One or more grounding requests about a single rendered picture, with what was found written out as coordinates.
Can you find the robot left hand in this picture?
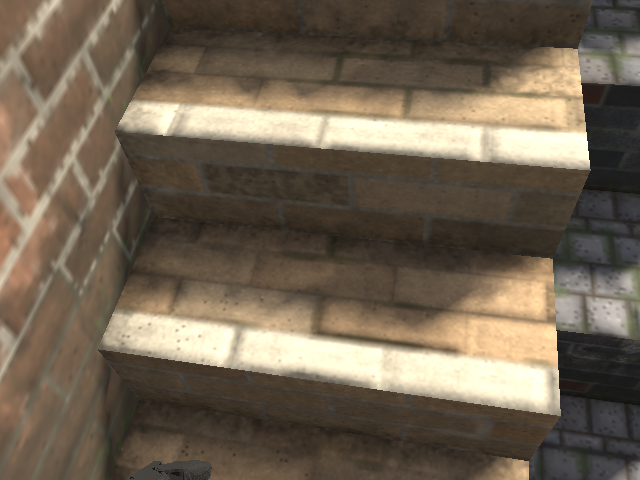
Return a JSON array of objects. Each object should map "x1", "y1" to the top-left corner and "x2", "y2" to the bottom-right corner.
[{"x1": 130, "y1": 460, "x2": 212, "y2": 480}]

